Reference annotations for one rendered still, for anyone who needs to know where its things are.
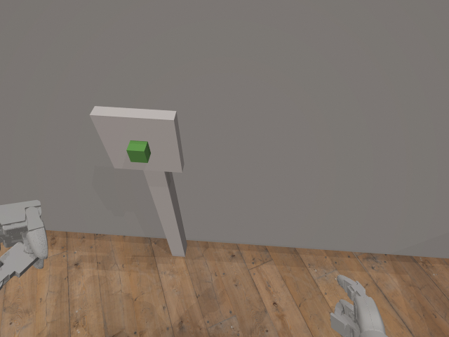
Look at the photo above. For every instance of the robot right hand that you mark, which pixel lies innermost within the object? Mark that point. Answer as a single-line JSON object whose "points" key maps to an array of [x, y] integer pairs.
{"points": [[351, 320]]}

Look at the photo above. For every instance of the panel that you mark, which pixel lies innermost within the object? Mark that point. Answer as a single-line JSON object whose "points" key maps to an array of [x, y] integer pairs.
{"points": [[116, 127]]}

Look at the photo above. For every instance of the button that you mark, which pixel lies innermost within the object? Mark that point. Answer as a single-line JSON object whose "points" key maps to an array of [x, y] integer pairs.
{"points": [[138, 151]]}

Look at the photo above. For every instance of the robot left hand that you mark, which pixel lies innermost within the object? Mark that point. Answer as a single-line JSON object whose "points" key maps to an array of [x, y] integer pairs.
{"points": [[22, 229]]}

